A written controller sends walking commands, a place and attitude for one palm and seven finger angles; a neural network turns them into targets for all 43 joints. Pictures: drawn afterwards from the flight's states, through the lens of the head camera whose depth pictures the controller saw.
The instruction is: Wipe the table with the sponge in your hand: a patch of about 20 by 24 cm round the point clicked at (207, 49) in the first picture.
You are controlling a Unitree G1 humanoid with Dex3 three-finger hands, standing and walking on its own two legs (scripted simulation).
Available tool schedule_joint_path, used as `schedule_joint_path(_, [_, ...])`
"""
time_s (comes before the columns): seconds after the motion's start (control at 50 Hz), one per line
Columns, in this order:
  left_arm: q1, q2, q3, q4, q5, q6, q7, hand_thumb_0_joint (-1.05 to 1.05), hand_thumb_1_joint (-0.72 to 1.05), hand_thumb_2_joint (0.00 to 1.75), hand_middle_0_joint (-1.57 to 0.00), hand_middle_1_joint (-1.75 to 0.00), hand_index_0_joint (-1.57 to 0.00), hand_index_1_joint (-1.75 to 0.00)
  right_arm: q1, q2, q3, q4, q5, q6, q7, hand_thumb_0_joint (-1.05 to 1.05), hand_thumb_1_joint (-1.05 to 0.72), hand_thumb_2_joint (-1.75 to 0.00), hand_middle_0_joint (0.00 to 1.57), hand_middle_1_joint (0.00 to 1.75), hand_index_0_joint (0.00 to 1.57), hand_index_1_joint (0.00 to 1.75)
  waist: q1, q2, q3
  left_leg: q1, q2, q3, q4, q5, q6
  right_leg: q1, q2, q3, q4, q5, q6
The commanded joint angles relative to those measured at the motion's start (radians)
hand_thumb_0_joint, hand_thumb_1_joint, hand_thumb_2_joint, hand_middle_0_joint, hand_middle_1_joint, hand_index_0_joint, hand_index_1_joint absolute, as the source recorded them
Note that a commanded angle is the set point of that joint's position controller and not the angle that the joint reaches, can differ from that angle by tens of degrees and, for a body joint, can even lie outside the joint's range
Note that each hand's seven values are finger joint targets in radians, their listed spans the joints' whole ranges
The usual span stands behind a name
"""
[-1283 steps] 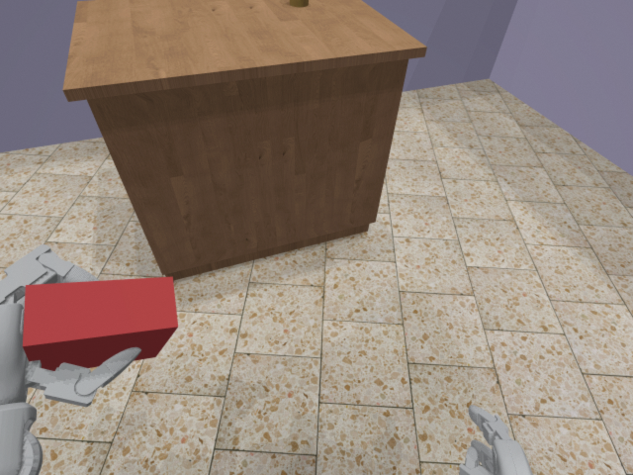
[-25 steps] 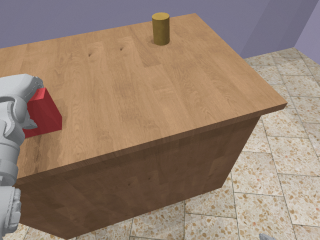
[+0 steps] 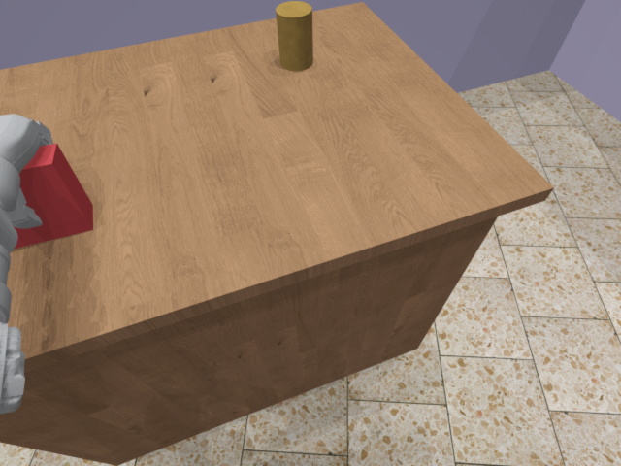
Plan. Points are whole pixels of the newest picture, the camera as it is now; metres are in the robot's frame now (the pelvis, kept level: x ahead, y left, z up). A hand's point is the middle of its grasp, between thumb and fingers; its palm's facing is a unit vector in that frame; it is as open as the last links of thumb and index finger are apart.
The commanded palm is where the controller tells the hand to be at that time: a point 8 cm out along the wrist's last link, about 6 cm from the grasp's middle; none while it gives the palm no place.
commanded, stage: wipe forward along the first lane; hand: left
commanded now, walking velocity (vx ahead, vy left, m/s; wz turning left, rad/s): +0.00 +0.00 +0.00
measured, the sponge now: (30, 209) +0.40 +0.38 +0.10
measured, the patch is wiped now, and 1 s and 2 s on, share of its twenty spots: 0.35 0.35 0.50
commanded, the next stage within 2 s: slide across to the middle lane in 0.30 s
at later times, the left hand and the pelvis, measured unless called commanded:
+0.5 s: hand (26, 167) +0.44 +0.38 +0.14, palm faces -0.17 +0.06 -0.98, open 9.4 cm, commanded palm +0.43 +0.36 +0.17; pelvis +0.01 +0.00 +0.00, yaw +0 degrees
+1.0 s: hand (71, 149) +0.47 +0.34 +0.15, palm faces -0.10 +0.04 -0.99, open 9.5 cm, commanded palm +0.45 +0.32 +0.20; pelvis +0.03 +0.01 +0.00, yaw +1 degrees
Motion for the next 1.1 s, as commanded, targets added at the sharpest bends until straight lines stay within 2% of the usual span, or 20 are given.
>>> schedule_joint_path(0.0, [-0.31, 0.215, -0.014, -0.063, 0.032, 0.015, 0.032, 0.0, 0.1, 1.3, -1.2, -1.6, -1.2, -1.6, 0.052, -0.159, -0.049, -0.086, 0.005, -0.03, -0.009, 0.0, -0.9, -0.9, 0.2, 0.3, 0.2, 0.3, -0.044, -0.045, -0.175, 0.076, -0.015, 0.013, -0.078, 0.132, 0.02, 0.096, 0.031, -0.015, -0.063, 0.086, -0.052])
schedule_joint_path(0.04, [-0.333, 0.269, 0.022, -0.068, 0.045, 0.008, 0.035, 0.0, 0.1, 1.3, -1.2, -1.6, -1.2, -1.6, 0.07, -0.162, -0.053, -0.081, 0.002, -0.03, -0.009, 0.0, -0.9, -0.9, 0.2, 0.3, 0.2, 0.3, -0.037, -0.031, -0.228, 0.092, -0.015, 0.012, -0.068, 0.174, 0.021, 0.113, 0.033, -0.01, -0.052, 0.112, -0.056])
schedule_joint_path(0.1, [-0.335, 0.234, -0.005, -0.053, 0.043, 0.005, 0.036, 0.0, 0.1, 1.3, -1.2, -1.6, -1.2, -1.6, 0.082, -0.158, -0.054, -0.08, 0.002, -0.026, -0.007, 0.0, -0.9, -0.9, 0.2, 0.3, 0.2, 0.3, -0.045, -0.036, -0.234, 0.087, -0.015, 0.012, -0.059, 0.181, 0.019, 0.107, 0.034, -0.013, -0.049, 0.126, -0.055])
schedule_joint_path(0.24, [-0.388, 0.258, -0.004, -0.039, 0.043, -0.001, 0.032, 0.0, 0.1, 1.3, -1.2, -1.6, -1.2, -1.6, 0.109, -0.159, -0.055, -0.077, 0.002, -0.018, -0.006, 0.0, -0.9, -0.9, 0.2, 0.3, 0.2, 0.3, -0.056, -0.026, -0.268, 0.09, -0.016, 0.014, -0.041, 0.219, 0.021, 0.109, 0.034, -0.008, -0.037, 0.158, -0.053])
schedule_joint_path(0.32, [-0.361, 0.301, 0.038, -0.037, 0.044, -0.009, 0.029, 0.0, 0.1, 1.3, -1.2, -1.6, -1.2, -1.6, 0.11, -0.167, -0.058, -0.076, 0.0, -0.01, -0.005, 0.0, -0.9, -0.9, 0.2, 0.3, 0.2, 0.3, -0.041, -0.032, -0.285, 0.077, -0.017, 0.016, -0.036, 0.24, 0.021, 0.136, 0.035, -0.005, -0.037, 0.19, -0.057])
schedule_joint_path(0.48, [-0.377, 0.216, -0.013, -0.118, 0.018, -0.02, 0.032, 0.0, 0.1, 1.3, -1.2, -1.6, -1.2, -1.6, 0.096, -0.149, -0.063, -0.081, 0.002, -0.004, 0.003, 0.0, -0.9, -0.9, 0.2, 0.3, 0.2, 0.3, -0.053, -0.001, -0.287, 0.132, -0.01, 0.016, -0.036, 0.276, 0.024, 0.128, 0.036, -0.009, -0.046, 0.201, -0.054])
schedule_joint_path(0.52, [-0.375, 0.255, 0.031, -0.153, 0.001, -0.023, 0.035, 0.0, 0.1, 1.3, -1.2, -1.6, -1.2, -1.6, 0.088, -0.155, -0.066, -0.079, 0.0, -0.005, 0.002, 0.0, -0.9, -0.9, 0.2, 0.3, 0.2, 0.3, -0.037, 0.005, -0.314, 0.148, -0.011, 0.012, -0.044, 0.309, 0.023, 0.162, 0.033, -0.008, -0.05, 0.224, -0.059])
schedule_joint_path(0.58, [-0.394, 0.193, -0.016, -0.143, -0.022, -0.011, 0.037, 0.0, 0.1, 1.3, -1.2, -1.6, -1.2, -1.6, 0.078, -0.144, -0.06, -0.075, 0.007, -0.009, 0.004, 0.0, -0.9, -0.9, 0.2, 0.3, 0.2, 0.3, -0.054, 0.0, -0.27, 0.154, -0.011, 0.009, -0.055, 0.284, 0.023, 0.148, 0.033, -0.015, -0.059, 0.203, -0.053])
schedule_joint_path(0.62, [-0.437, 0.182, -0.031, -0.2, -0.027, -0.008, 0.033, 0.0, 0.1, 1.3, -1.2, -1.6, -1.2, -1.6, 0.065, -0.147, -0.061, -0.076, 0.005, -0.015, 0.004, 0.0, -0.9, -0.9, 0.2, 0.3, 0.2, 0.3, -0.049, 0.036, -0.297, 0.196, -0.01, 0.005, -0.062, 0.322, 0.022, 0.153, 0.032, -0.014, -0.062, 0.216, -0.059])
schedule_joint_path(0.68, [-0.468, 0.182, -0.038, -0.183, -0.015, 0.017, 0.039, 0.0, 0.1, 1.3, -1.2, -1.6, -1.2, -1.6, 0.061, -0.14, -0.055, -0.07, 0.005, -0.017, 0.005, 0.0, -0.9, -0.9, 0.2, 0.3, 0.2, 0.3, -0.057, 0.028, -0.286, 0.201, -0.011, 0.001, -0.069, 0.309, 0.019, 0.156, 0.034, -0.018, -0.068, 0.199, -0.058])
schedule_joint_path(0.74, [-0.503, 0.18, -0.041, -0.236, -0.015, 0.026, 0.035, 0.0, 0.1, 1.3, -1.2, -1.6, -1.2, -1.6, 0.054, -0.135, -0.056, -0.072, 0.002, -0.021, 0.008, 0.0, -0.9, -0.9, 0.2, 0.3, 0.2, 0.3, -0.049, 0.061, -0.34, 0.253, -0.009, 0.0, -0.064, 0.399, 0.013, 0.181, 0.033, -0.019, -0.062, 0.246, -0.061])
schedule_joint_path(0.76, [-0.474, 0.19, -0.021, -0.214, -0.014, 0.036, 0.036, 0.0, 0.1, 1.3, -1.2, -1.6, -1.2, -1.6, 0.051, -0.135, -0.056, -0.072, 0.002, -0.019, 0.01, 0.0, -0.9, -0.9, 0.2, 0.3, 0.2, 0.3, -0.04, 0.044, -0.334, 0.245, -0.01, -0.001, -0.066, 0.402, 0.012, 0.191, 0.035, -0.022, -0.064, 0.249, -0.062])
schedule_joint_path(0.8, [-0.504, 0.14, -0.066, -0.217, -0.02, 0.052, 0.031, 0.0, 0.1, 1.3, -1.2, -1.6, -1.2, -1.6, 0.037, -0.132, -0.05, -0.074, 0.004, -0.021, 0.013, 0.0, -0.9, -0.9, 0.2, 0.3, 0.2, 0.3, -0.051, 0.042, -0.296, 0.248, -0.007, -0.008, -0.077, 0.387, 0.008, 0.17, 0.035, -0.029, -0.071, 0.228, -0.061])
schedule_joint_path(0.86, [-0.519, 0.183, -0.022, -0.244, -0.013, 0.066, 0.038, 0.0, 0.1, 1.3, -1.2, -1.6, -1.2, -1.6, 0.031, -0.132, -0.049, -0.079, 0.0, -0.023, 0.018, 0.0, -0.9, -0.9, 0.2, 0.3, 0.2, 0.3, -0.03, 0.052, -0.353, 0.278, -0.005, -0.011, -0.072, 0.484, 0.002, 0.21, 0.034, -0.028, -0.063, 0.279, -0.064])
schedule_joint_path(0.9, [-0.516, 0.13, -0.059, -0.25, -0.008, 0.078, 0.04, 0.0, 0.1, 1.3, -1.2, -1.6, -1.2, -1.6, 0.019, -0.125, -0.047, -0.084, 0.0, -0.022, 0.024, 0.0, -0.9, -0.9, 0.2, 0.3, 0.2, 0.3, -0.032, 0.058, -0.347, 0.288, -0.002, -0.009, -0.07, 0.521, -0.005, 0.202, 0.035, -0.033, -0.062, 0.286, -0.062])
schedule_joint_path(0.94, [-0.468, 0.12, -0.049, -0.282, -0.006, 0.09, 0.046, 0.0, 0.1, 1.3, -1.2, -1.6, -1.2, -1.6, 0.013, -0.123, -0.049, -0.095, -0.003, -0.021, 0.034, 0.0, -0.9, -0.9, 0.2, 0.3, 0.2, 0.3, -0.01, 0.08, -0.387, 0.323, 0.005, -0.013, -0.06, 0.638, -0.013, 0.214, 0.036, -0.033, -0.053, 0.32, -0.062])
schedule_joint_path(0.98, [-0.472, 0.093, -0.063, -0.259, -0.009, 0.116, 0.053, 0.0, 0.1, 1.3, -1.2, -1.6, -1.2, -1.6, 0.002, -0.126, -0.046, -0.089, -0.003, -0.016, 0.04, 0.0, -0.9, -0.9, 0.2, 0.3, 0.2, 0.3, -0.02, 0.036, -0.36, 0.303, 0.005, -0.012, -0.063, 0.616, -0.015, 0.212, 0.036, -0.038, -0.055, 0.322, -0.058])
schedule_joint_path(1.04, [-0.485, 0.105, -0.042, -0.284, -0.012, 0.146, 0.069, 0.0, 0.1, 1.3, -1.2, -1.6, -1.2, -1.6, -0.014, -0.125, -0.046, -0.096, -0.003, -0.015, 0.044, 0.0, -0.9, -0.9, 0.2, 0.3, 0.2, 0.3, -0.008, 0.037, -0.397, 0.306, 0.004, -0.009, -0.07, 0.622, -0.013, 0.246, 0.032, -0.035, -0.05, 0.336, -0.057])
schedule_joint_path(1.06, [-0.502, 0.108, -0.043, -0.261, -0.006, 0.158, 0.074, 0.0, 0.1, 1.3, -1.2, -1.6, -1.2, -1.6, -0.016, -0.126, -0.043, -0.088, -0.003, -0.012, 0.044, 0.0, -0.9, -0.9, 0.2, 0.3, 0.2, 0.3, -0.017, 0.023, -0.368, 0.289, 0.002, -0.008, -0.074, 0.594, -0.013, 0.238, 0.033, -0.039, -0.054, 0.326, -0.057])
schedule_joint_path(1.08, [-0.524, 0.063, -0.083, -0.253, -0.006, 0.17, 0.075, 0.0, 0.1, 1.3, -1.2, -1.6, -1.2, -1.6, -0.019, -0.123, -0.041, -0.086, -0.003, -0.013, 0.045, 0.0, -0.9, -0.9, 0.2, 0.3, 0.2, 0.3, -0.027, 0.012, -0.358, 0.286, 0.0, -0.007, -0.076, 0.578, -0.01, 0.232, 0.032, -0.04, -0.056, 0.326, -0.056])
